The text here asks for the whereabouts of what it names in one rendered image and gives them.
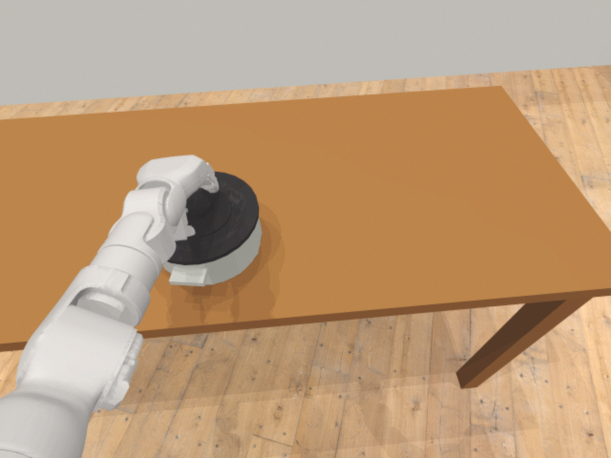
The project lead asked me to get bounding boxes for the left robot hand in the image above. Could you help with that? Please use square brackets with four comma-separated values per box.
[137, 155, 219, 241]

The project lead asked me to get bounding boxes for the pot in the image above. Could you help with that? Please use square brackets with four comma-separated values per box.
[163, 218, 262, 286]

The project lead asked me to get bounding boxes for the lid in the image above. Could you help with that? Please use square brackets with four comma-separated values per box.
[168, 172, 259, 265]

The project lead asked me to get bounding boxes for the table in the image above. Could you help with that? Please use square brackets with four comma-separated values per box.
[0, 86, 611, 389]

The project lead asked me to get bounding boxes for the robot left forearm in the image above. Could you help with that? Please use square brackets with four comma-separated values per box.
[16, 177, 186, 386]

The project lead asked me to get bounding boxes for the knob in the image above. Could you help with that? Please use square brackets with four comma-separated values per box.
[186, 189, 214, 219]

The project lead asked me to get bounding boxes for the robot left upper arm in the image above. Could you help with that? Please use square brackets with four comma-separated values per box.
[0, 304, 143, 458]

